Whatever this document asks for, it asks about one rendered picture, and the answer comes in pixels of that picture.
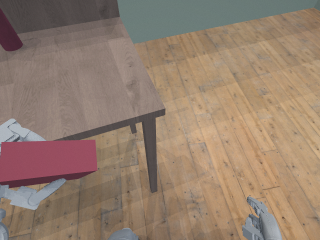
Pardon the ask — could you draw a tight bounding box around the table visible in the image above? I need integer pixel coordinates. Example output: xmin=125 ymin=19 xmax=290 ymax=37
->
xmin=0 ymin=0 xmax=166 ymax=193

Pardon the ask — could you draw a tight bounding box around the robot right hand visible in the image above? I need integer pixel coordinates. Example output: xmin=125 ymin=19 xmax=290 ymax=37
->
xmin=242 ymin=196 xmax=283 ymax=240

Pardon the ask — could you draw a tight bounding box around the robot left thigh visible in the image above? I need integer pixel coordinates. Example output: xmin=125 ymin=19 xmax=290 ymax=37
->
xmin=107 ymin=229 xmax=139 ymax=240

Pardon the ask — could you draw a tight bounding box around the sponge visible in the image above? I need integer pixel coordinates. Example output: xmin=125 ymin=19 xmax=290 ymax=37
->
xmin=0 ymin=139 xmax=98 ymax=188

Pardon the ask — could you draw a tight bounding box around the robot left hand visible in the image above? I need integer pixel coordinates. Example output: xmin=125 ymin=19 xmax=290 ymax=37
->
xmin=0 ymin=118 xmax=67 ymax=210

